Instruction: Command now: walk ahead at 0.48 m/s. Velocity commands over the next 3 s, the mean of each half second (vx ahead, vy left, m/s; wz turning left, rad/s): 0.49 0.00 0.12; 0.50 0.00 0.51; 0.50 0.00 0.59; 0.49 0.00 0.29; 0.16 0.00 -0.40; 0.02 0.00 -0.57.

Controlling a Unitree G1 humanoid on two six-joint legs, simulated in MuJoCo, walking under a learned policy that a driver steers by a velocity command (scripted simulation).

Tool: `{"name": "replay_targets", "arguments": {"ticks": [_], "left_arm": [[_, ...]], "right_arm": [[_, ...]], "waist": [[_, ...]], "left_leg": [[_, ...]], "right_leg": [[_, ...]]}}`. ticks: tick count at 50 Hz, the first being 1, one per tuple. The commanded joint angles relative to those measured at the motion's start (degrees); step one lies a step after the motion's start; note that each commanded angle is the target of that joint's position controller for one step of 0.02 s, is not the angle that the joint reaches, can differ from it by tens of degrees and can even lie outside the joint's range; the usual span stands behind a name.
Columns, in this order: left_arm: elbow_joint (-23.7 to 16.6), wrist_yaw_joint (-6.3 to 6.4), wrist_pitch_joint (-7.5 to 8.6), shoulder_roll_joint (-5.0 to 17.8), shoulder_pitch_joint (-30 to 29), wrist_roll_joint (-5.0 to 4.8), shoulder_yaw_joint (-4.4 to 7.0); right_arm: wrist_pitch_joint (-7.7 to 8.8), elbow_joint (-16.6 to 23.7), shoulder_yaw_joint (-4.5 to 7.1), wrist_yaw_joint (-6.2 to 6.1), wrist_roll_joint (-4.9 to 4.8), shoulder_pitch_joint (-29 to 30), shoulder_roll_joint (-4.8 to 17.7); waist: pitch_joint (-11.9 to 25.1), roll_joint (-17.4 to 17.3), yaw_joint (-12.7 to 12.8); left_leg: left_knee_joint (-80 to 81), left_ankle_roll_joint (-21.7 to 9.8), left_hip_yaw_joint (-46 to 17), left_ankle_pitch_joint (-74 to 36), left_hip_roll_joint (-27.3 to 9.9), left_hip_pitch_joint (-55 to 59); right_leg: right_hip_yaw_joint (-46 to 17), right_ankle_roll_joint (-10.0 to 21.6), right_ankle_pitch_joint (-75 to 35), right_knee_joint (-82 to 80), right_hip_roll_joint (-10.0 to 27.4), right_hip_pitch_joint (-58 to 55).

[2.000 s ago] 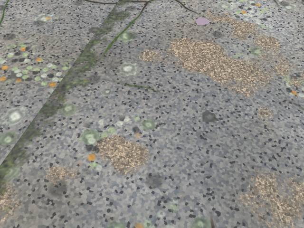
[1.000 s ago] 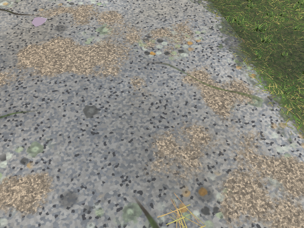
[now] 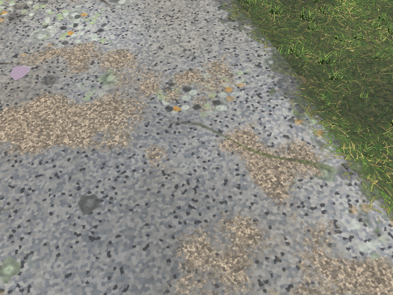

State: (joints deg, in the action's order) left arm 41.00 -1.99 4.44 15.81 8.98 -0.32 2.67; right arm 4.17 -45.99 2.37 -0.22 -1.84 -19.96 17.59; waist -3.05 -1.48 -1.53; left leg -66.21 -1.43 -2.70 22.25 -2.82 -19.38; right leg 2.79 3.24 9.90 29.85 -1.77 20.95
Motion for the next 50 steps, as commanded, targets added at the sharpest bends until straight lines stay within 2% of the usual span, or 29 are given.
{"name": "replay_targets", "arguments": {"ticks": [1, 4, 7, 11, 14, 16, 18, 19, 20, 21, 22, 23, 24, 25, 26, 27, 28, 31, 34, 37, 39, 42, 44, 45, 46, 47, 48, 49, 50], "left_arm": [[-1.61, 0.13, 1.01, 5.87, 2.50, 0.85, 1.66], [0.15, 0.31, 2.29, 6.58, 3.10, 0.22, 1.89], [1.80, 1.03, 2.19, 7.56, 5.61, 0.11, 2.01], [3.59, 1.67, 1.34, 9.46, 9.83, -0.47, 2.21], [5.34, 1.82, 0.47, 10.32, 12.71, -0.61, 2.39], [6.26, 1.98, -0.17, 10.40, 13.40, -0.60, 2.54], [6.59, 2.22, -0.82, 11.00, 12.95, -0.49, 2.83], [6.39, 2.39, -1.12, 11.61, 12.17, -0.24, 3.01], [6.00, 2.64, -1.61, 11.93, 11.03, -0.04, 3.05], [5.21, 3.17, -2.01, 11.19, 10.94, 0.37, 2.64], [2.66, 3.28, -1.25, 7.09, 15.55, 1.39, 1.12], [2.95, 2.35, 0.40, 2.89, 18.52, 1.99, -0.59], [1.97, 1.49, 1.93, 8.53, 12.40, -0.28, 0.73], [0.03, 1.18, 2.94, 9.65, 7.25, -1.61, 0.89], [-0.65, 1.43, 3.53, 9.13, 4.72, -0.89, 0.71], [-0.73, 1.70, 3.46, 9.16, 4.42, 0.17, 1.05], [-0.90, 1.76, 2.97, 8.97, 5.17, 0.68, 1.21], [-1.36, 2.12, 1.35, 7.02, 5.75, 1.35, 0.94], [-3.56, 2.35, 1.09, 5.55, -1.21, 1.44, 0.38], [-4.98, 1.72, 1.71, 4.35, -7.62, 0.89, -0.10], [-5.85, 1.27, 2.13, 5.04, -10.32, 0.27, 0.11], [-6.32, 0.69, 2.78, 7.14, -10.87, -0.02, 1.00], [-5.59, 0.71, 3.26, 8.36, -7.31, -0.20, 1.78], [-4.36, 1.07, 3.50, 9.57, -2.25, 0.03, 2.62], [-3.63, 1.57, 3.71, 12.08, 5.48, 0.99, 3.48], [-2.24, 1.83, 2.91, 16.87, 11.90, 1.71, 4.79], [-1.54, 1.30, 2.38, 13.37, 12.72, 0.24, 4.20], [-2.33, 1.45, 2.04, 9.21, 10.00, 0.03, 3.09], [-2.66, 1.58, 1.60, 7.73, 7.22, 0.41, 2.55]], "right_arm": [[0.92, 4.53, 1.62, 0.17, 0.63, 0.18, 5.46], [-0.53, 4.65, 1.30, -0.09, 1.16, 1.13, 3.84], [-0.25, 6.90, 1.02, -0.21, 1.80, 7.85, 3.33], [1.00, 9.06, 0.06, 0.99, 1.33, 16.48, 1.30], [1.36, 10.57, -0.11, 2.21, 0.69, 20.26, 1.50], [1.36, 11.68, -0.03, 3.09, 0.51, 21.68, 2.03], [1.20, 12.23, 0.29, 3.70, 0.51, 20.78, 2.97], [1.02, 11.91, 0.85, 3.69, 0.61, 18.16, 4.15], [0.83, 10.58, 1.91, 3.48, 0.80, 12.21, 5.85], [0.60, 8.43, 3.46, 2.94, 0.78, 3.87, 8.62], [0.31, 7.80, 5.12, 2.35, 1.50, -3.36, 14.62], [0.45, 7.11, 4.87, 2.78, 0.50, -4.92, 14.43], [0.43, 7.47, 3.53, 2.60, 0.61, -4.85, 9.49], [0.45, 8.03, 3.28, 2.36, 0.96, -1.03, 8.69], [0.38, 8.75, 3.12, 2.15, 1.21, 2.13, 8.16], [0.39, 9.52, 2.73, 2.05, 1.73, 4.52, 7.03], [0.42, 10.24, 2.46, 1.93, 2.22, 5.84, 6.21], [0.65, 10.06, 2.78, 1.22, 1.41, 5.74, 6.84], [0.37, 8.98, 3.36, 0.12, 1.06, 3.35, 8.47], [-0.29, 7.90, 3.60, -0.53, 0.68, 0.72, 9.14], [-0.67, 7.05, 3.76, -0.68, 0.37, -1.21, 9.39], [-1.41, 6.65, 3.75, -1.04, 0.23, -1.90, 8.68], [-1.93, 6.93, 3.87, -1.09, 0.48, -0.79, 8.51], [-2.04, 7.31, 3.36, -0.96, 0.62, -0.14, 7.05], [-1.88, 8.29, 2.11, -0.66, 1.24, 0.10, 3.80], [-1.37, 9.66, 0.83, -0.62, 0.28, -7.17, -0.19], [-1.11, 9.52, 1.23, -0.77, -0.41, -8.29, 3.96], [-1.39, 9.28, 2.44, -0.79, -0.46, -3.36, 8.23], [-1.74, 9.97, 2.67, -0.85, 0.14, 0.55, 8.56]], "waist": [[4.02, 7.08, 0.75], [1.86, 5.64, -0.34], [-0.64, 3.92, 1.42], [-1.80, 3.31, 5.04], [-2.38, 3.44, 6.48], [-2.29, 3.51, 6.32], [-0.89, 4.38, 5.03], [1.41, 5.42, 3.37], [5.56, 5.70, -0.03], [11.04, 4.47, -3.87], [19.44, -4.57, -3.65], [25.12, -12.54, -1.76], [21.44, -8.19, -4.38], [13.39, -4.93, -3.86], [9.05, -0.05, -2.32], [6.43, 1.16, -0.23], [6.20, -0.21, 1.43], [4.87, -1.41, 2.79], [2.48, -1.51, 0.74], [2.20, -2.61, -1.83], [2.16, -3.04, -2.71], [2.55, -4.09, -1.93], [3.30, -5.79, 0.35], [5.98, -5.46, 3.07], [13.44, -1.79, 6.63], [21.88, 13.73, 4.91], [20.99, 17.38, 5.02], [12.93, 10.64, 6.23], [8.07, 6.71, 5.82]], "left_leg": [[-1.59, -0.42, -2.42, -7.71, -6.02, -15.26], [2.73, 1.48, -1.41, -11.07, -6.55, -15.77], [12.99, 3.04, -0.97, -19.55, -6.57, -20.30], [28.17, 2.83, 1.99, -29.40, -3.85, -17.38], [33.29, 1.55, 2.10, -29.51, -2.82, -18.80], [35.10, -0.22, 1.72, -26.13, -2.22, -19.89], [35.82, -2.23, 2.54, -20.55, -0.42, -17.62], [35.63, -3.36, 3.87, -17.90, 1.38, -13.40], [36.29, -4.80, 5.82, -17.37, 3.78, -5.37], [36.80, -6.45, 5.51, -19.05, 4.92, 7.66], [34.77, -13.73, -15.33, -18.34, -7.72, 31.29], [44.39, -20.43, -41.29, -6.55, -16.21, 42.67], [48.03, -18.00, -40.18, -1.20, -15.30, 41.27], [49.15, -16.13, -32.40, -5.08, -13.57, 33.48], [49.94, -15.29, -26.86, -11.21, -11.48, 25.52], [51.16, -14.66, -22.72, -17.75, -9.64, 18.92], [52.45, -14.69, -20.99, -21.28, -8.27, 15.09], [54.74, -15.77, -16.29, -26.51, -6.48, 8.68], [55.07, -13.74, -12.58, -25.33, -3.73, 5.58], [53.84, -11.13, -11.67, -20.39, -1.89, 3.85], [52.28, -10.63, -14.15, -18.22, -2.94, 5.45], [47.30, -9.62, -19.35, -16.84, -4.96, 11.15], [43.41, -8.58, -21.62, -19.18, -5.28, 12.31], [38.39, -7.08, -20.43, -21.61, -2.81, 11.11], [25.09, -5.12, -16.81, -17.84, 0.38, 5.79], [5.95, -0.69, -8.23, 3.56, 8.95, -13.93], [-4.01, 0.23, -7.71, 12.06, 5.78, -23.65], [-7.57, 0.71, -8.01, 6.93, 3.07, -26.32], [-7.34, 1.12, -5.77, 2.52, 1.11, -25.35]], "right_leg": [[-20.60, 9.51, 4.33, -20.28, 14.28, -12.72], [-14.98, 11.01, -2.21, -23.52, 13.48, -8.75], [-11.36, 10.80, -6.40, -24.56, 12.57, -10.43], [-7.22, 8.92, -8.17, -24.46, 11.42, -12.70], [-6.22, 8.60, -8.93, -22.71, 13.96, -19.31], [-5.37, 7.65, -11.43, -20.64, 15.87, -24.20], [-3.79, 6.32, -20.84, -16.78, 16.79, -27.79], [-2.71, 5.40, -31.22, -12.63, 16.46, -28.88], [-0.66, 4.19, -41.42, -4.27, 15.09, -28.67], [2.24, 2.11, -43.07, 7.94, 12.59, -23.41], [3.94, -1.26, -24.62, 29.19, 7.57, -2.12], [-3.47, -3.44, 21.40, 42.35, -2.09, 14.61], [-9.71, -2.45, 20.79, 47.04, 0.77, 21.20], [-8.74, -1.59, 15.60, 45.79, 3.21, 23.55], [-8.02, -1.38, 11.63, 41.91, 5.27, 22.41], [-8.10, -1.80, 8.75, 37.60, 6.94, 19.06], [-8.48, -2.37, 7.32, 35.57, 7.65, 15.83], [-7.07, -5.39, 4.90, 29.42, 7.50, 13.92], [-6.56, -7.23, -5.72, 16.79, 6.10, 14.09], [-5.89, -7.43, -15.27, 5.15, 3.19, 8.85], [-6.69, -7.08, -16.46, 1.90, 2.23, 7.28], [-8.60, -5.51, -11.68, -2.19, 1.91, 6.19], [-7.78, -3.56, -6.75, -3.75, 1.76, 1.30], [-7.05, -1.84, -6.92, -6.17, 2.23, -6.61], [-13.23, 1.67, -4.90, -4.50, 9.66, -20.49], [-36.06, 10.62, 4.53, -6.56, 22.96, -41.54], [-48.45, 12.18, 17.08, -11.21, 26.62, -41.94], [-40.83, 9.60, 19.56, -12.61, 24.15, -35.02], [-32.41, 7.67, 13.64, -13.21, 21.60, -28.12]]}}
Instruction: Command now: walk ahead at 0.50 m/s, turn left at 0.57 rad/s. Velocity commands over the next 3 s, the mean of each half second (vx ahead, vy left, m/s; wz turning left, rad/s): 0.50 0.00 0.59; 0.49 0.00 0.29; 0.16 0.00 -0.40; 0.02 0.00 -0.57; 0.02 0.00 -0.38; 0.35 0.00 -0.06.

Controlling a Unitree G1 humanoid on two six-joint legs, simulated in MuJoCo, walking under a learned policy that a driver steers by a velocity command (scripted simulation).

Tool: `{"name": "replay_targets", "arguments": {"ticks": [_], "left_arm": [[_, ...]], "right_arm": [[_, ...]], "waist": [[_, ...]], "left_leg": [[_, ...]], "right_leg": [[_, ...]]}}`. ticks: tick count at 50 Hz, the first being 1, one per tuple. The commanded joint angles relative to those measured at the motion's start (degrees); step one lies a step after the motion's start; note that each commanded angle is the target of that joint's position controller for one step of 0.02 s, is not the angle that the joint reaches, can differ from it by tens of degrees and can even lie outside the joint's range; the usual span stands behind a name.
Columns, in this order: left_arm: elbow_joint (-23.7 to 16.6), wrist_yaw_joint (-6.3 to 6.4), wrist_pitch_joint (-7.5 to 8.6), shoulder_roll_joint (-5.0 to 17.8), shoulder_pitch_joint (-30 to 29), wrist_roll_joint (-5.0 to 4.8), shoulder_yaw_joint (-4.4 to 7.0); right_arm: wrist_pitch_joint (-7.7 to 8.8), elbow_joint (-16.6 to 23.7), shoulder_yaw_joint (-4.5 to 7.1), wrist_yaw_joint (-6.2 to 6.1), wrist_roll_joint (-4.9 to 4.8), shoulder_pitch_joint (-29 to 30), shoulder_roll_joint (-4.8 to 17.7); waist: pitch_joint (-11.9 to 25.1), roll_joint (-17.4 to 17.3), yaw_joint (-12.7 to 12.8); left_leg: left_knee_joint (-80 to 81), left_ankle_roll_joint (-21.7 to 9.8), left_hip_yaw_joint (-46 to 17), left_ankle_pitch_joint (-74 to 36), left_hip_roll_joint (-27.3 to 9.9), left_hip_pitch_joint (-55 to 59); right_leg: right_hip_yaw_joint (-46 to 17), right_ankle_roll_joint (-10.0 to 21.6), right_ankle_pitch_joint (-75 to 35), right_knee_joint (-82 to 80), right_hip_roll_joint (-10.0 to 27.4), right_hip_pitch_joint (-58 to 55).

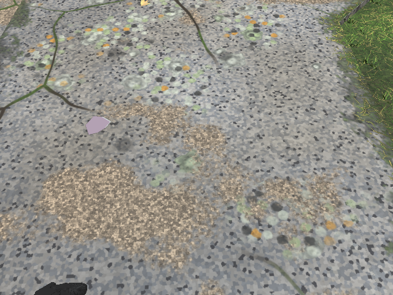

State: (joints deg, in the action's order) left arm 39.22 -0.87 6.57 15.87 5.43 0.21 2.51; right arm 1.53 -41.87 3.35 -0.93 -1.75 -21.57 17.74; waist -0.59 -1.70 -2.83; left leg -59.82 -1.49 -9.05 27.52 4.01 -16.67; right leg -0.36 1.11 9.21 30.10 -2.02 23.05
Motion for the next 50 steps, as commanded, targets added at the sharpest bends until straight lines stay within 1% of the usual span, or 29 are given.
{"name": "replay_targets", "arguments": {"ticks": [1, 3, 6, 8, 12, 15, 17, 19, 20, 21, 22, 23, 24, 25, 26, 27, 28, 29, 31, 33, 36, 38, 41, 45, 46, 47, 48, 49, 50], "left_arm": [[-0.47, 0.48, -0.76, 6.42, 8.73, 0.10, 2.25], [0.26, 0.67, -0.56, 5.47, 7.14, 0.49, 1.93], [1.85, 0.65, 0.12, 6.91, 7.52, 0.00, 2.62], [2.79, 0.72, 0.12, 8.19, 7.86, 0.07, 3.06], [4.14, 0.94, -0.55, 9.72, 8.44, -0.23, 3.26], [5.66, 1.02, -1.33, 11.15, 11.13, -0.89, 3.57], [6.37, 1.02, -2.05, 12.18, 11.98, -1.51, 3.93], [6.42, 1.33, -2.79, 13.92, 11.81, -1.96, 4.46], [6.31, 1.58, -3.22, 14.79, 11.66, -2.14, 4.73], [6.01, 1.83, -3.57, 14.52, 10.94, -2.34, 4.58], [5.20, 2.08, -3.36, 12.43, 11.71, -1.28, 3.67], [1.56, 1.22, -2.12, 3.84, 16.96, 1.23, 0.85], [1.00, 0.44, -0.04, 8.00, 12.00, -0.32, 1.21], [-0.92, -0.01, 0.95, 10.98, 6.24, -2.50, 2.06], [-1.25, 0.18, 1.54, 10.02, 5.31, -2.16, 1.60], [-0.63, 0.60, 1.63, 9.81, 5.48, -0.72, 1.72], [-0.21, 0.66, 1.10, 10.25, 6.60, -0.04, 2.05], [-0.04, 0.60, 0.44, 10.14, 7.36, 0.21, 2.14], [0.83, 0.54, -0.71, 8.32, 8.35, 0.58, 1.70], [0.09, 0.56, -1.19, 6.43, 5.11, 0.73, 0.99], [-0.97, 0.04, -0.95, 4.62, -1.16, 0.39, 0.11], [-1.82, -0.45, -0.64, 4.56, -4.88, -0.19, -0.07], [-3.19, -1.10, -0.19, 5.91, -8.09, -0.64, 0.31], [-3.03, -1.59, 0.21, 7.45, -4.71, -0.64, 1.13], [-1.68, -1.38, 0.24, 8.50, -0.07, -0.53, 1.82], [0.16, -1.09, 0.26, 10.72, 7.44, -0.27, 2.83], [0.56, -1.03, 0.31, 15.61, 14.12, 0.98, 3.84], [2.31, -1.68, -0.30, 15.38, 17.11, 0.12, 4.05], [1.65, -1.81, -0.59, 11.00, 15.64, -1.40, 2.70]], "right_arm": [[0.82, 6.62, 1.79, 0.02, 0.64, 4.51, 7.68], [0.28, 7.09, 1.74, 0.64, 0.21, 4.46, 5.54], [-0.40, 8.48, 1.12, 0.94, 0.33, 6.27, 2.91], [-0.36, 9.30, 0.87, 1.12, 0.55, 8.24, 2.44], [0.48, 10.52, 0.29, 2.46, 0.47, 14.24, 1.40], [0.66, 12.44, 0.04, 3.56, 0.25, 19.33, 0.96], [0.58, 13.68, 0.30, 4.17, 0.20, 21.00, 1.63], [0.26, 14.07, 1.25, 4.37, 0.56, 19.22, 3.46], [-0.02, 13.38, 2.21, 4.27, 0.76, 15.20, 5.20], [-0.27, 11.23, 3.77, 3.82, 0.64, 6.71, 7.63], [-0.89, 8.69, 5.67, 2.73, 0.33, -3.41, 11.42], [-0.55, 9.07, 6.46, 2.17, -0.17, -1.57, 18.25], [0.48, 11.05, 5.02, 2.49, 0.25, -3.51, 13.81], [1.34, 10.08, 3.95, 2.77, 0.89, -1.82, 10.67], [1.78, 9.92, 3.59, 2.74, 0.77, 1.16, 9.61], [1.87, 10.33, 3.14, 2.62, 0.91, 4.96, 8.22], [1.97, 11.06, 2.60, 2.42, 1.58, 7.41, 6.98], [2.03, 11.24, 2.50, 2.24, 1.83, 8.51, 6.91], [2.45, 10.08, 2.28, 1.73, 1.57, 8.45, 6.59], [2.58, 8.50, 2.34, 1.03, 1.54, 6.95, 7.30], [2.45, 6.47, 2.23, 0.55, 1.30, 4.76, 7.61], [2.52, 4.96, 2.30, 0.58, 1.11, 2.48, 8.31], [2.36, 2.89, 2.34, 0.73, 0.73, 0.02, 8.47], [1.33, 1.30, 2.60, 0.47, 0.89, -0.03, 8.88], [1.10, 1.37, 2.45, 0.41, 0.95, 1.00, 8.63], [0.98, 1.61, 1.77, 0.26, 1.48, 0.87, 7.12], [1.44, 3.07, 0.57, 0.11, 2.09, -3.18, 4.09], [2.14, 2.51, -0.11, 0.10, 2.22, -7.05, 2.18], [2.58, 2.96, 0.70, 0.35, 1.79, -2.80, 6.78]], "waist": [[1.86, 6.09, 6.20], [-0.11, 8.64, 4.25], [-1.04, 7.35, 3.85], [-1.16, 6.17, 4.12], [-2.33, 5.07, 6.20], [-3.83, 4.66, 7.83], [-4.37, 4.93, 7.55], [-2.02, 6.48, 5.26], [0.86, 7.13, 2.56], [5.32, 6.04, -2.43], [10.50, 1.93, -6.94], [14.92, -14.74, 0.38], [23.20, -8.80, -3.79], [14.79, -5.43, -4.47], [9.37, -1.57, -2.03], [6.17, 0.72, 0.46], [4.95, -0.27, 2.57], [4.47, -1.07, 3.65], [3.72, -0.66, 4.30], [1.89, -0.77, 3.28], [0.32, -1.81, 0.46], [-0.84, -2.06, -1.37], [-2.48, -2.38, -2.41], [-1.71, -4.58, 0.12], [1.01, -4.21, 2.73], [7.39, -2.67, 5.98], [16.78, 6.56, 6.28], [20.50, 18.77, 5.52], [15.98, 12.80, 6.62]], "left_leg": [[-11.33, 1.46, 1.06, -5.89, -7.26, -27.04], [-8.28, 1.54, 2.07, -9.18, -9.66, -22.98], [-4.07, 2.28, 3.29, -12.02, -10.65, -23.90], [0.53, 2.74, 3.40, -16.27, -11.03, -25.34], [13.61, 1.94, 6.50, -27.43, -10.16, -22.67], [20.07, 0.62, 9.00, -28.36, -9.30, -21.70], [22.69, -0.91, 10.35, -24.91, -8.45, -21.21], [23.93, -3.22, 13.27, -19.04, -5.24, -15.72], [24.41, -4.70, 14.73, -16.68, -2.95, -9.76], [27.75, -6.75, 15.44, -19.42, -0.51, 2.24], [28.59, -9.48, 8.36, -20.63, -3.41, 20.11], [32.78, -19.63, -24.12, -11.73, -19.04, 38.57], [41.21, -22.43, -39.12, -3.41, -23.16, 41.27], [42.74, -19.23, -30.91, -7.29, -21.52, 36.03], [42.78, -17.49, -23.97, -13.08, -19.05, 27.73], [43.07, -16.11, -18.94, -19.72, -16.89, 20.20], [44.17, -15.60, -15.64, -25.23, -15.25, 14.81], [45.32, -15.80, -14.66, -27.87, -14.63, 11.47], [46.54, -16.16, -10.32, -33.67, -14.00, 7.11], [47.61, -15.27, -6.34, -35.09, -12.55, 4.62], [47.68, -12.11, -2.01, -29.79, -9.80, 2.90], [48.07, -11.48, -2.61, -25.06, -10.62, 3.11], [45.74, -11.31, -5.37, -23.84, -13.50, 8.83], [40.42, -9.45, -7.12, -34.57, -16.30, 16.36], [34.99, -8.23, -4.72, -44.27, -14.36, 16.70], [24.54, -6.45, -1.36, -48.16, -11.35, 13.88], [5.70, -2.27, 2.34, -35.22, -5.02, -1.61], [-9.39, 1.72, 3.94, 4.43, 1.99, -16.35], [-14.27, 1.87, 0.68, 6.06, -1.05, -22.15]], "right_leg": [[-23.43, 9.24, 7.99, -15.01, 19.37, -24.32], [-15.49, 8.43, 1.70, -18.03, 16.39, -18.05], [-9.06, 10.02, -4.97, -20.92, 16.63, -16.34], [-5.52, 10.49, -9.36, -21.52, 17.05, -17.70], [2.64, 8.66, -13.39, -21.51, 15.45, -19.30], [5.48, 7.63, -14.33, -20.90, 16.58, -22.78], [6.94, 6.76, -19.17, -18.92, 17.82, -26.14], [9.24, 5.56, -36.69, -12.29, 18.02, -28.43], [10.43, 4.92, -45.49, -5.27, 17.63, -28.53], [12.20, 3.46, -47.69, 5.80, 16.08, -24.74], [12.20, 1.18, -34.45, 21.97, 14.01, -11.70], [9.17, -2.31, 20.51, 42.76, 2.75, 14.84], [-4.53, -1.80, 25.12, 49.79, 1.08, 20.67], [-5.20, -0.85, 19.33, 49.07, 3.66, 25.05], [-4.78, -0.36, 14.31, 44.12, 5.95, 23.38], [-4.72, -0.82, 11.53, 39.19, 7.60, 19.92], [-5.15, -1.20, 9.57, 36.49, 8.74, 15.80], [-4.97, -1.93, 8.65, 34.78, 8.78, 13.44], [-3.33, -3.76, 6.56, 30.74, 8.79, 11.68], [-2.41, -5.12, 0.22, 23.90, 8.51, 12.07], [-1.65, -5.16, -12.79, 10.71, 6.84, 8.62], [-1.35, -4.66, -17.41, 5.66, 5.58, 6.61], [-2.30, -2.79, -15.14, 1.28, 5.22, 8.91], [-0.70, 0.87, -5.67, -1.80, 3.79, 6.32], [1.25, 2.48, -5.68, -3.57, 2.16, -0.24], [-0.36, 5.03, -8.52, -2.18, 3.93, -12.07], [-17.78, 12.49, -14.18, -0.55, 15.43, -32.46], [-38.34, 18.92, -11.45, -8.33, 22.94, -42.28], [-38.34, 17.12, -9.64, -9.98, 21.97, -40.17]]}}
Over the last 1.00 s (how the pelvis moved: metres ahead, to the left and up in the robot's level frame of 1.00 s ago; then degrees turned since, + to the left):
0.58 0.05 0.00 21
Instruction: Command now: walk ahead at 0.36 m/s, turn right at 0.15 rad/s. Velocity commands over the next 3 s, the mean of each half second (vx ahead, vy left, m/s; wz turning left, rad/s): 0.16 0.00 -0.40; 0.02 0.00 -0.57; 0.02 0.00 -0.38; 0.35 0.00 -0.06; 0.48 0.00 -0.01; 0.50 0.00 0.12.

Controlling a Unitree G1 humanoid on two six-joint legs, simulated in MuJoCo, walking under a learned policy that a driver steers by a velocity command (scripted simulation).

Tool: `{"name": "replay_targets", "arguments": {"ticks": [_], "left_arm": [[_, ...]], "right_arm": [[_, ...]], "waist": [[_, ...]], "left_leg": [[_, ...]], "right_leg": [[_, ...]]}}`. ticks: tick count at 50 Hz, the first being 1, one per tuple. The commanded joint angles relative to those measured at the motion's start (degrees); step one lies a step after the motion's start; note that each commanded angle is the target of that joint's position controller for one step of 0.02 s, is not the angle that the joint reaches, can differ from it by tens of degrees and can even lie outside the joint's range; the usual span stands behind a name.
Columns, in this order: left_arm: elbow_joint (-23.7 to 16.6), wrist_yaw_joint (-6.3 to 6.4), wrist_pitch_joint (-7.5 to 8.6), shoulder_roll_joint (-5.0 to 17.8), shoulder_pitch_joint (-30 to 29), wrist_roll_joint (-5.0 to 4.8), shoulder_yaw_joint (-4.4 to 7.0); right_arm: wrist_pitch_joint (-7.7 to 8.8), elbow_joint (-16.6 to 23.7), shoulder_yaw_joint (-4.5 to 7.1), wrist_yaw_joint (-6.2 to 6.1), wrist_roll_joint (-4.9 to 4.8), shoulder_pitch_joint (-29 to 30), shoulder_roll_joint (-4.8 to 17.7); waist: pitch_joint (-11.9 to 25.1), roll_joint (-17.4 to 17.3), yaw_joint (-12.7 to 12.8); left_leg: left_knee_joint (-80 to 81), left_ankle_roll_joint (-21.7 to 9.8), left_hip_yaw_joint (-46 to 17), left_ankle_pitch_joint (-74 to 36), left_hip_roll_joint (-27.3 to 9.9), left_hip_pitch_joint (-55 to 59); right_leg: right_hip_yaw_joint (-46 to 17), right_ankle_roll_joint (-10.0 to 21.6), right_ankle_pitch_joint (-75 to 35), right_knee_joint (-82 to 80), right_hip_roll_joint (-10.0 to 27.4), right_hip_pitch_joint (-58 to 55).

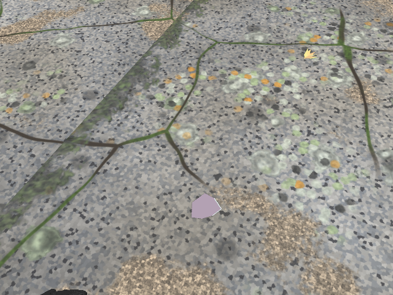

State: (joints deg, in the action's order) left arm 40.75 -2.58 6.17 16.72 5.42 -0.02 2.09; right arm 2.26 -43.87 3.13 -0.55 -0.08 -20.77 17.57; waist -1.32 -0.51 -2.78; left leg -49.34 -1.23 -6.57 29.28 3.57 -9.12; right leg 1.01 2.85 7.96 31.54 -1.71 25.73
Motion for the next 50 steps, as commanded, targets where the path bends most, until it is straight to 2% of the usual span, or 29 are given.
{"name": "replay_targets", "arguments": {"ticks": [1, 2, 3, 4, 7, 9, 11, 16, 18, 20, 21, 22, 23, 24, 25, 26, 28, 31, 35, 38, 41, 42, 43, 44, 45, 46, 47, 48, 50], "left_arm": [[-0.98, 0.14, -0.63, 8.75, 11.09, -0.95, 2.68], [-1.63, 0.38, -1.13, 7.63, 8.50, -0.65, 2.29], [-1.86, 0.62, -1.41, 7.13, 7.27, -0.32, 2.08], [-1.91, 0.92, -1.57, 7.28, 6.77, 0.11, 2.08], [-1.42, 1.68, -2.23, 9.61, 6.29, 0.08, 3.03], [-1.10, 2.44, -3.20, 11.09, 6.73, -0.55, 3.70], [-0.88, 3.16, -4.27, 11.19, 7.17, -1.21, 3.89], [-0.95, 4.30, -6.67, 10.88, 8.18, -1.29, 4.12], [-1.64, 4.50, -7.28, 10.61, 7.45, -1.29, 4.14], [-2.87, 4.75, -7.61, 9.62, 4.85, -1.65, 3.86], [-3.37, 4.74, -7.55, 7.32, 6.23, -1.21, 3.17], [-3.34, 4.55, -7.37, 3.90, 11.30, 0.06, 2.25], [-4.23, 4.56, -7.21, 6.67, 13.01, -0.59, 2.87], [-2.62, 4.67, -7.38, 10.91, 14.51, -0.52, 4.19], [-1.87, 4.77, -8.04, 12.26, 13.09, -1.01, 5.00], [-1.29, 5.02, -9.03, 11.48, 12.83, -1.34, 5.15], [-2.41, 4.80, -9.92, 8.92, 11.26, -1.36, 4.55], [-4.91, 4.36, -9.76, 6.54, 7.53, -1.48, 3.74], [-6.83, 3.27, -9.60, 5.84, 5.32, -1.02, 3.13], [-7.48, 2.44, -9.95, 6.83, 5.51, -1.04, 3.48], [-6.43, 1.70, -10.13, 6.92, 9.48, -0.94, 4.11], [-5.91, 2.06, -10.06, 8.47, 11.24, -0.65, 4.78], [-6.85, 3.11, -9.83, 15.13, 12.26, -0.62, 6.38], [-8.71, 2.85, -8.74, 17.70, 10.89, 1.13, 6.40], [-8.52, 2.47, -7.51, 15.04, 10.82, 2.06, 5.76], [-8.17, 2.58, -6.72, 13.37, 8.23, 1.50, 5.23], [-8.35, 2.92, -6.62, 11.72, 5.48, 0.33, 4.86], [-8.59, 3.29, -6.74, 10.60, 3.96, -0.52, 4.31], [-8.83, 3.90, -7.04, 9.80, 4.25, -0.31, 3.79]], "right_arm": [[2.08, 6.01, 1.28, 0.06, -0.41, 1.44, 8.05], [2.26, 6.71, 1.22, -0.05, 0.31, 4.85, 7.79], [2.23, 7.35, 1.38, -0.15, 1.05, 6.13, 7.30], [1.96, 7.79, 1.31, -0.33, 1.19, 5.80, 6.28], [0.60, 7.25, 0.72, -1.24, 0.80, 4.19, 3.83], [-0.08, 7.36, 0.69, -1.69, 0.90, 5.77, 3.77], [-0.62, 7.54, 0.79, -1.73, 0.74, 8.32, 3.79], [-0.35, 9.29, 0.99, -0.91, 0.08, 15.68, 3.91], [0.41, 9.30, 1.43, -0.50, -0.12, 15.61, 4.77], [1.34, 8.19, 1.94, -0.30, -0.13, 12.42, 5.32], [1.55, 8.09, 2.50, -0.63, 0.55, 11.05, 7.56], [1.01, 9.18, 3.04, -1.28, 1.48, 11.70, 11.00], [0.21, 8.11, 3.17, -0.85, 2.78, 9.78, 10.42], [0.12, 8.70, 2.56, -0.58, 1.91, 10.80, 7.82], [-0.02, 8.92, 1.98, -0.58, 1.47, 12.57, 5.54], [-0.31, 9.28, 1.64, -0.59, 1.06, 14.52, 4.70], [-0.94, 8.80, 1.65, -0.93, 0.98, 15.90, 5.33], [-1.63, 7.79, 2.08, -1.68, 1.38, 14.25, 6.01], [-2.17, 7.22, 3.05, -1.54, 0.91, 14.91, 8.47], [-2.35, 6.49, 3.47, -0.91, 0.14, 14.88, 9.55], [-2.39, 5.56, 3.61, -0.80, -1.44, 15.79, 9.56], [-2.34, 4.06, 3.22, -0.66, -1.37, 12.70, 7.67], [-2.33, 4.90, 2.18, -0.32, 1.17, 10.99, 3.99], [-2.25, 8.01, 2.16, -0.96, 1.82, 16.49, 4.45], [-2.31, 8.14, 2.89, -1.41, 0.89, 18.91, 6.66], [-2.53, 7.56, 3.30, -1.65, 0.04, 18.25, 7.18], [-2.78, 6.12, 3.57, -2.09, 0.23, 16.51, 7.07], [-2.95, 5.67, 3.77, -2.35, 0.66, 15.76, 7.42], [-2.65, 5.47, 3.69, -1.95, 0.45, 14.69, 6.58]], "waist": [[10.25, 6.77, 6.23], [6.33, 2.57, 5.63], [4.87, 1.38, 4.33], [5.18, 2.80, 2.96], [6.59, 5.60, 1.29], [7.78, 5.58, 1.49], [8.26, 5.78, 2.16], [6.33, 7.43, 4.19], [5.94, 8.53, 3.74], [5.55, 8.85, 1.16], [7.65, 5.93, 1.84], [10.18, -7.42, 5.14], [10.69, -15.47, 4.90], [9.27, -9.96, 4.60], [7.72, -6.61, 4.46], [6.58, -5.34, 4.87], [4.46, -7.19, 4.64], [5.14, -9.44, 2.58], [7.17, -9.39, 1.68], [6.82, -9.89, 1.71], [6.36, -8.50, 4.57], [5.98, -4.38, 4.73], [5.56, 13.04, 2.78], [5.25, 17.81, 5.21], [6.23, 11.58, 6.83], [4.46, 9.57, 4.88], [4.01, 7.39, 3.51], [3.90, 8.26, 2.95], [5.61, 8.57, 2.40]], "left_leg": [[-24.66, 2.06, -0.32, 0.18, -2.85, -31.01], [-22.38, 2.59, 1.24, -2.57, -4.41, -30.26], [-18.93, 3.05, 1.47, -4.57, -5.84, -27.95], [-16.22, 3.54, 1.41, -5.78, -6.31, -24.97], [-7.73, 5.47, 2.67, -7.38, -4.91, -21.44], [-2.78, 6.26, 2.68, -11.51, -3.90, -19.99], [1.67, 6.60, 2.22, -16.88, -2.94, -18.14], [11.53, 6.38, 0.39, -18.16, -1.07, -16.33], [16.64, 5.63, -0.22, -16.85, -0.60, -14.13], [28.11, 3.71, 0.53, -25.17, -1.57, -7.33], [29.75, 1.08, -3.21, -32.08, -8.27, 0.23], [27.27, -5.03, -14.17, -51.45, -20.70, 8.61], [28.53, -13.81, -25.54, -54.84, -27.94, 9.89], [28.77, -14.42, -22.95, -51.07, -26.87, 8.14], [27.98, -12.13, -16.21, -47.41, -23.02, 6.38], [28.14, -10.38, -11.23, -43.63, -19.96, 4.41], [29.87, -10.32, -5.49, -41.22, -17.23, 0.13], [31.02, -11.91, -2.16, -40.94, -17.53, 2.76], [30.93, -12.38, 1.01, -40.47, -19.67, 2.63], [30.01, -11.76, 2.23, -38.37, -20.90, 2.28], [24.50, -7.52, 5.20, -32.88, -19.93, -0.62], [18.82, -3.30, 8.47, -25.94, -17.43, -5.43], [2.48, 3.33, 15.10, -5.54, -10.40, -19.22], [-10.04, 5.62, 9.14, 9.65, -3.23, -28.98], [-16.10, 4.98, 3.86, 8.10, -4.43, -28.86], [-16.96, 4.18, 2.63, 2.80, -5.34, -28.84], [-15.76, 4.29, 2.22, -1.35, -5.81, -28.85], [-15.47, 4.86, 2.23, -4.18, -5.66, -28.12], [-16.40, 5.76, 2.56, -7.81, -4.19, -25.35]], "right_leg": [[-31.47, 13.64, -15.65, -11.16, 19.89, -35.77], [-25.33, 12.75, -25.65, -11.14, 17.54, -29.09], [-21.82, 12.18, -33.08, -11.47, 15.88, -24.35], [-19.86, 11.88, -36.85, -12.15, 14.21, -21.46], [-16.25, 12.48, -41.85, -12.95, 12.34, -17.23], [-15.80, 11.97, -39.28, -12.68, 11.71, -15.67], [-15.81, 10.23, -33.16, -12.35, 10.38, -14.15], [-21.27, 8.58, -18.21, -10.39, 9.44, -14.33], [-24.97, 7.90, -15.42, -8.51, 9.24, -15.66], [-26.35, 5.29, -12.38, -4.72, 6.74, -15.10], [-24.84, 2.83, -4.16, -0.01, 4.44, -11.52], [-16.60, -0.56, 20.52, 12.08, -2.37, -3.62], [-10.43, -3.29, 33.72, 22.85, -5.62, 5.68], [-10.71, -5.39, 30.52, 31.66, -2.26, 6.99], [-10.18, -6.73, 26.41, 35.36, -1.15, 7.84], [-9.35, -7.94, 23.68, 36.90, -0.29, 7.70], [-6.49, -9.35, 18.87, 36.95, 0.71, 6.66], [-3.87, -9.95, 16.44, 30.09, 1.96, 6.49], [-1.61, -8.59, 14.78, 19.39, 4.00, -0.25], [0.49, -6.77, 13.65, 12.43, 3.64, -4.28], [2.81, -2.73, 4.41, -2.24, 1.79, -12.79], [-0.16, -0.56, -1.91, -7.68, 1.95, -18.69], [-18.81, 4.98, -21.18, -10.82, 15.45, -26.79], [-31.27, 16.41, -27.31, -11.97, 24.61, -23.12], [-28.86, 17.04, -20.94, -13.49, 22.50, -20.98], [-24.20, 13.58, -16.43, -13.34, 18.82, -19.78], [-21.41, 10.56, -12.81, -12.87, 15.96, -19.72], [-20.15, 9.54, -14.21, -12.56, 14.82, -19.16], [-19.08, 9.66, -17.45, -12.20, 13.14, -18.81]]}}
Over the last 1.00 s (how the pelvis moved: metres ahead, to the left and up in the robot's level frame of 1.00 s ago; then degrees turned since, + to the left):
0.54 0.13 0.00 25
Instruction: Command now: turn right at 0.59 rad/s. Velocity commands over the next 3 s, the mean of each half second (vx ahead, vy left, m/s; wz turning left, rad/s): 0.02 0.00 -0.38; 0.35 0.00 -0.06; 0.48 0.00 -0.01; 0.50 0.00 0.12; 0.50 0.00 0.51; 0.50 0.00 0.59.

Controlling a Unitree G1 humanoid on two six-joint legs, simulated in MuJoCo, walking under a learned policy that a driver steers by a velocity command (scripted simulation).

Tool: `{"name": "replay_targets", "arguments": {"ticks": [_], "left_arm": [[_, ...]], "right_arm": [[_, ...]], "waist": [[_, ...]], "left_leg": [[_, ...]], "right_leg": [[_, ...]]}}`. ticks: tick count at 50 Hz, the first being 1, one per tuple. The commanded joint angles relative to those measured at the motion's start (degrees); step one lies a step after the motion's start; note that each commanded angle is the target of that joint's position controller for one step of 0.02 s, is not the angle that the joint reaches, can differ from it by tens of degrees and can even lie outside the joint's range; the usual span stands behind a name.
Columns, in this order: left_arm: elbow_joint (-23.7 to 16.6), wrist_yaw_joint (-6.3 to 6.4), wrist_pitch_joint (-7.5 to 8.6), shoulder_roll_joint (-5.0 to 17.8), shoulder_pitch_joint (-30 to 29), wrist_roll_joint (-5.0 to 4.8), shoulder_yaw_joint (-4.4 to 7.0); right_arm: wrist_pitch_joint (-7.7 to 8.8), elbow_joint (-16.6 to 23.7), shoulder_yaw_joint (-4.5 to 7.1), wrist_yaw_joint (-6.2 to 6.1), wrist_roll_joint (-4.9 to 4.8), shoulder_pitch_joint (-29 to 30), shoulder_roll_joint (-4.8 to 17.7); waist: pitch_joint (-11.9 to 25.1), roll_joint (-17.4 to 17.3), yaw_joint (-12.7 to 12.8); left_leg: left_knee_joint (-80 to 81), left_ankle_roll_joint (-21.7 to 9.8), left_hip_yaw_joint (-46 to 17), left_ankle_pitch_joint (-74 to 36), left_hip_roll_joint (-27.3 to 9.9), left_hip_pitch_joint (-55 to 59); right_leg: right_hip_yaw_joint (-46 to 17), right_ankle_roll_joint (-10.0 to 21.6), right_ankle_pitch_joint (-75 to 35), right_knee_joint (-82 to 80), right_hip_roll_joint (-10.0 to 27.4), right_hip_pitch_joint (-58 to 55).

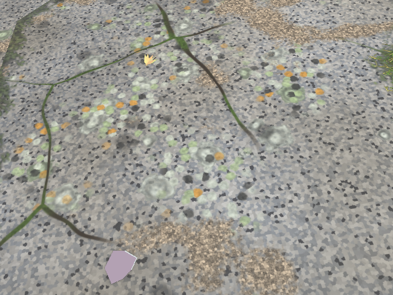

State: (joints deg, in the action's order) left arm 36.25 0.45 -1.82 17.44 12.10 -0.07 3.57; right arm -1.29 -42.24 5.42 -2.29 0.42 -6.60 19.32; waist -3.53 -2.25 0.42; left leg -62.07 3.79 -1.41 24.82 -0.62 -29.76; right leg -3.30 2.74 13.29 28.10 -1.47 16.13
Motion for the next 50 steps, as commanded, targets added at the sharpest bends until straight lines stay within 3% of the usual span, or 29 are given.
{"name": "replay_targets", "arguments": {"ticks": [1, 7, 12, 14, 16, 17, 18, 19, 20, 21, 23, 25, 29, 32, 33, 34, 35, 36, 37, 38, 41, 43, 46, 50], "left_arm": [[-4.33, 1.07, 0.91, 9.04, -2.05, -0.12, 2.29], [-4.32, 1.69, 0.30, 10.92, -0.95, -0.35, 3.08], [-4.13, 0.93, -0.25, 10.01, -2.27, 0.05, 2.53], [-3.83, 0.74, -0.43, 9.43, -3.16, -0.21, 2.16], [-3.50, 0.84, -0.51, 8.00, -4.47, -0.87, 1.50], [-2.96, 0.89, -0.20, 6.43, -2.37, -0.29, 0.98], [-2.61, 0.75, 0.28, 4.53, 1.54, 1.10, 0.38], [-3.14, 1.03, 0.50, 5.98, -0.26, 0.66, 0.93], [-2.35, 1.41, 0.44, 8.97, -1.07, 0.77, 1.79], [-2.19, 1.54, 0.29, 9.49, -2.25, 0.39, 2.33], [-1.18, 1.45, -0.33, 7.12, -1.74, 0.46, 1.89], [-0.92, 0.73, 0.31, 5.27, -3.42, -0.26, 1.15], [-0.65, -0.03, 2.91, 3.56, -5.65, -0.92, 0.41], [2.25, -0.62, 4.33, 3.45, -0.71, -0.96, 0.63], [3.45, -0.58, 4.50, 3.89, 1.87, -0.89, 0.87], [4.55, -0.22, 4.62, 4.92, 6.49, -1.16, 1.21], [5.52, 0.37, 4.67, 8.58, 12.58, -0.83, 2.00], [6.08, -0.34, 4.82, 14.61, 14.92, -0.31, 3.62], [5.87, -0.54, 5.66, 11.48, 13.48, 0.02, 2.76], [5.57, -0.53, 6.31, 8.31, 11.61, 0.03, 1.73], [5.17, -0.60, 6.48, 6.56, 9.43, -0.08, 0.86], [5.25, -0.45, 6.20, 6.42, 9.65, -0.12, 0.77], [6.00, -0.10, 5.91, 7.19, 10.82, -0.30, 0.87], [7.87, 0.04, 5.99, 8.87, 13.73, -0.96, 1.40]], "right_arm": [[1.04, 3.76, 1.28, -0.05, -0.32, 0.38, 4.40], [1.58, 4.57, 0.56, 0.60, -0.65, 3.37, 3.20], [2.11, 4.16, 0.33, 1.64, -1.10, 1.98, 3.46], [2.49, 4.07, 0.17, 2.15, -1.15, 1.02, 3.19], [3.06, 3.14, -0.07, 2.59, -0.58, -1.87, 2.30], [3.23, 3.45, 0.09, 2.44, 0.41, -2.22, 4.19], [3.06, 4.33, 0.56, 2.11, 1.23, -1.31, 8.15], [3.10, 3.74, -0.26, 2.27, 2.18, 0.25, 6.17], [3.44, 4.48, -0.92, 2.40, 1.68, 1.95, 4.05], [3.54, 3.98, -0.98, 2.19, 1.17, 1.81, 4.10], [3.62, 2.48, -0.99, 1.75, -0.30, -0.16, 4.91], [2.77, 1.19, -0.39, 1.33, -1.13, -3.22, 7.04], [2.12, 0.75, -0.28, 0.95, -1.34, -5.56, 7.42], [1.89, 0.69, -0.32, 1.36, -2.22, -4.87, 7.62], [2.09, 0.65, -0.71, 1.52, -2.08, -5.18, 6.43], [2.69, 0.99, -1.70, 1.83, -1.54, -4.28, 3.53], [3.58, 2.81, -3.30, 2.38, -0.54, -1.31, -1.73], [4.74, 6.07, -2.92, 2.14, -1.45, 1.79, 0.16], [5.49, 5.99, -1.52, 2.10, -2.46, 2.09, 4.56], [5.98, 4.95, -1.07, 2.65, -2.88, 0.11, 5.58], [6.85, 3.93, -1.09, 3.80, -1.61, 0.42, 4.14], [6.94, 4.31, -1.78, 4.54, -1.23, 1.89, 1.95], [6.87, 5.93, -2.86, 5.08, -1.27, 6.27, -0.34], [6.84, 7.88, -3.03, 5.75, -1.86, 10.57, 0.43]], "waist": [[8.38, 9.94, -0.68], [7.49, 10.81, 1.04], [8.01, 11.44, 1.65], [8.13, 11.11, 1.06], [8.00, 9.80, -1.40], [8.53, 6.39, -0.59], [9.47, -5.35, 2.88], [6.72, -10.93, 2.66], [5.56, -8.61, 1.23], [5.28, -8.16, 0.54], [5.22, -6.69, -0.26], [1.87, -7.88, -2.28], [1.58, -7.90, -3.85], [2.23, -6.31, -0.82], [3.17, -5.32, 0.48], [5.39, -3.86, 2.71], [7.43, 5.93, 5.21], [4.39, 16.12, 6.16], [-0.61, 12.12, 5.66], [-2.56, 11.15, 4.14], [-3.12, 8.62, 3.05], [-2.24, 8.05, 3.09], [-2.40, 8.03, 4.15], [-4.18, 8.23, 4.37]], "left_leg": [[-2.16, 0.98, -2.61, -4.35, 0.38, -4.46], [13.98, 1.77, -4.06, -4.98, 1.77, -1.00], [21.34, 0.73, -2.91, -3.38, 1.64, 7.28], [26.82, -0.15, -2.49, -4.71, 1.56, 10.23], [40.52, -1.97, -1.77, -16.42, 1.06, 18.06], [42.50, -3.69, -5.72, -23.56, -3.79, 23.15], [42.55, -8.26, -14.91, -35.92, -12.98, 26.58], [44.35, -16.61, -21.44, -34.86, -18.12, 20.03], [45.51, -18.61, -21.20, -31.27, -18.08, 18.67], [45.29, -17.87, -20.03, -29.39, -16.61, 19.96], [47.27, -15.68, -18.83, -11.17, -14.43, 22.91], [50.24, -14.75, -18.43, 1.94, -12.14, 24.03], [50.99, -15.16, -15.80, 0.66, -11.20, 23.00], [48.69, -14.88, -12.80, -1.55, -9.91, 17.12], [46.73, -13.67, -11.97, -1.87, -9.12, 13.69], [42.13, -11.24, -10.10, -1.27, -7.57, 8.11], [27.20, -6.94, -2.82, -0.31, -2.00, -1.45], [16.12, -5.09, 1.68, 6.99, 1.53, -11.41], [6.57, -5.24, -1.65, 7.76, -1.74, -16.79], [3.22, -6.16, -2.90, 2.98, -3.47, -19.28], [4.32, -6.18, -1.62, -8.23, -5.97, -20.25], [8.79, -4.38, 0.67, -13.76, -5.33, -17.35], [20.08, -2.38, 2.67, -21.99, -3.58, -10.06], [28.84, -3.59, 2.44, -26.94, -1.83, -3.81]], "right_leg": [[-14.70, 9.90, -23.02, -8.57, 12.56, -10.02], [-19.88, 10.15, -15.12, -7.67, 11.71, -10.49], [-22.50, 10.33, -17.68, -5.82, 11.75, -7.36], [-23.63, 9.78, -19.70, -4.49, 11.27, -7.57], [-22.64, 6.82, -16.77, -2.75, 8.69, -5.07], [-20.48, 3.64, -9.34, -0.70, 6.36, -1.95], [-13.06, 0.17, 5.98, 7.49, -0.40, 2.19], [-7.48, -2.77, 16.15, 9.56, -3.04, 4.19], [-6.68, -4.94, 19.08, 15.86, -1.30, 3.58], [-6.06, -6.02, 18.79, 19.87, -1.28, 5.60], [-4.94, -7.72, 15.36, 22.51, 1.01, 9.29], [-0.37, -7.84, 13.69, 20.90, 0.83, 13.08], [3.37, -5.52, 12.89, 9.52, 0.89, 7.13], [6.24, -2.67, 0.65, -5.38, -0.67, -5.81], [6.06, -1.81, -1.20, -7.45, -0.80, -11.97], [2.33, -0.68, -0.44, -7.20, 2.36, -20.33], [-11.51, 2.74, 6.86, -10.58, 12.15, -27.99], [-29.25, 10.79, 17.50, -16.98, 22.31, -25.28], [-32.49, 13.89, 22.01, -19.00, 23.88, -22.74], [-28.43, 12.40, 22.09, -19.15, 21.40, -22.75], [-17.59, 9.16, 5.85, -20.50, 16.57, -22.33], [-11.57, 8.99, -4.46, -21.28, 14.23, -19.89], [-4.89, 8.25, -10.70, -21.68, 11.65, -14.61], [-3.86, 7.77, -11.06, -22.31, 14.06, -12.99]]}}
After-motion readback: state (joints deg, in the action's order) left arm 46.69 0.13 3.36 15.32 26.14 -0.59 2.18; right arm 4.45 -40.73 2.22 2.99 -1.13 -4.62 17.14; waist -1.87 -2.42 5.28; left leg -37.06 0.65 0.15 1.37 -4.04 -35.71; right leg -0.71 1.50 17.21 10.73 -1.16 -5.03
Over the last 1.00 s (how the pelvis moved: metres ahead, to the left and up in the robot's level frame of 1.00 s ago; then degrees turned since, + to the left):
0.13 -0.03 0.02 -34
